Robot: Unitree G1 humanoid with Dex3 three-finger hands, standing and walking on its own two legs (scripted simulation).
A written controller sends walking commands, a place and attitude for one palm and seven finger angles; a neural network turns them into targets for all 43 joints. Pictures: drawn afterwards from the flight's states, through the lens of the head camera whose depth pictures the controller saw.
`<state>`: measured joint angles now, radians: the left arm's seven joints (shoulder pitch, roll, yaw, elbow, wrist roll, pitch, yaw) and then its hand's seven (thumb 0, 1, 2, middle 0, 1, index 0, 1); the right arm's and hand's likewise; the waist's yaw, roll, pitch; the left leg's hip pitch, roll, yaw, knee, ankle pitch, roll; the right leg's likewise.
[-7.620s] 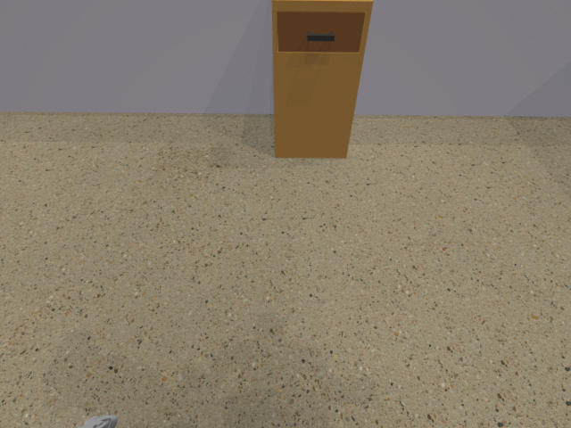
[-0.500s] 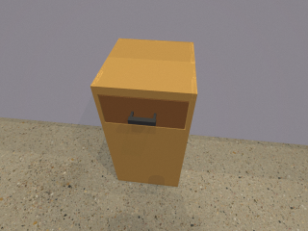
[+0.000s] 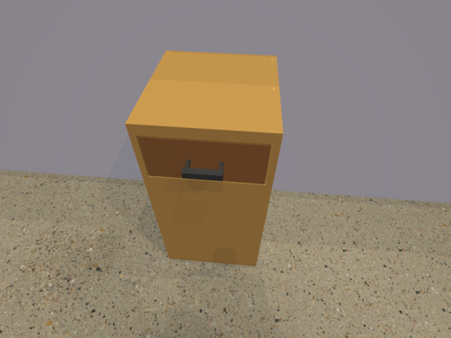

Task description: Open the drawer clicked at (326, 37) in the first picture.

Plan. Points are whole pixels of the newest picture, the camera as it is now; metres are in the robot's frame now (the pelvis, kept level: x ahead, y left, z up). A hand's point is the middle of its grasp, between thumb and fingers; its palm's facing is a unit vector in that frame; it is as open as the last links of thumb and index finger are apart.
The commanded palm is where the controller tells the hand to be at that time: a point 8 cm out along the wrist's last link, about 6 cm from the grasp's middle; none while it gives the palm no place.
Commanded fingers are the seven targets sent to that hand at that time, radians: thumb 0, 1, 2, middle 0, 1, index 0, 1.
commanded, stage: look again from close up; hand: left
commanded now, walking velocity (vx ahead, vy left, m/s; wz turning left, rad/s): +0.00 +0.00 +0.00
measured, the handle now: (203, 169) +0.57 +0.09 -0.09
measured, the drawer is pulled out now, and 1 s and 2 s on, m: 0.00 0.00 0.00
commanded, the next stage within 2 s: shuffle to correct the standing spot in 0.32 s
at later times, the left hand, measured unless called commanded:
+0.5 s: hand out of the picture +0.00 +0.15 -0.17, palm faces +0.04 -0.99 -0.16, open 7.4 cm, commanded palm none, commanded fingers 0.00 0.90 0.90 -0.20 -0.30 -0.20 -0.30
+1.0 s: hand out of the picture +0.06 +0.10 -0.17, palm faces +0.05 -0.98 -0.20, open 7.3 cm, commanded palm none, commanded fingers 0.00 0.90 0.90 -0.20 -0.30 -0.20 -0.30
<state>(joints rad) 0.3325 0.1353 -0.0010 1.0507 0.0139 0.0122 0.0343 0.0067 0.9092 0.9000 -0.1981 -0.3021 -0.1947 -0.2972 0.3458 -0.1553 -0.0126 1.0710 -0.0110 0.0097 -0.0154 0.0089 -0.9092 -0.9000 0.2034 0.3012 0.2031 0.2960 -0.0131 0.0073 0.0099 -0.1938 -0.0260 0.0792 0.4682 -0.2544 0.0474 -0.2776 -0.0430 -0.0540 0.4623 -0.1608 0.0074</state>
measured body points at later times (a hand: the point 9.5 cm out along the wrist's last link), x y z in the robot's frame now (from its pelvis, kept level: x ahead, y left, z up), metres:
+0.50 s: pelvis +0.02 +0.00 +0.00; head +0.01 +0.00 +0.45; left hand +0.00 +0.20 -0.16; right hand +0.00 -0.21 -0.16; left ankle +0.00 +0.09 -0.74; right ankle +0.06 -0.12 -0.74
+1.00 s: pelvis +0.05 -0.07 +0.00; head +0.07 -0.08 +0.45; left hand +0.05 +0.15 -0.16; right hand +0.05 -0.30 -0.17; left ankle +0.02 +0.05 -0.71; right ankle +0.05 -0.12 -0.74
